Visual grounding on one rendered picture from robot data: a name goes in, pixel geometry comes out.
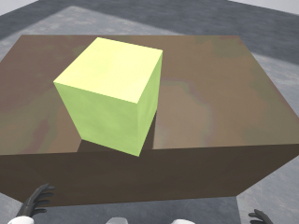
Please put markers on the robot right hand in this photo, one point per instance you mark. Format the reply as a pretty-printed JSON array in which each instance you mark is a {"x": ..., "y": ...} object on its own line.
[{"x": 260, "y": 215}]

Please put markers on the carton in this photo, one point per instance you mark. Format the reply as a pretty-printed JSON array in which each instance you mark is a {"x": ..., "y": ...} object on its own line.
[{"x": 111, "y": 93}]

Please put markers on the robot left hand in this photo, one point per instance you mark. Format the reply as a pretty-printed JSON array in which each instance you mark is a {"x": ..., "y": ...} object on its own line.
[{"x": 28, "y": 209}]

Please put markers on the pedestal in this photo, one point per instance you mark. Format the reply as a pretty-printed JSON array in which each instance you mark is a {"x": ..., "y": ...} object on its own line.
[{"x": 221, "y": 125}]

